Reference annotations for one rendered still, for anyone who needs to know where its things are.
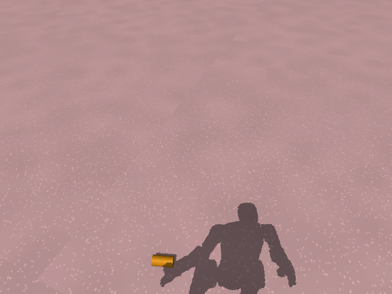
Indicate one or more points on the can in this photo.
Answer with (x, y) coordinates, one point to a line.
(163, 261)

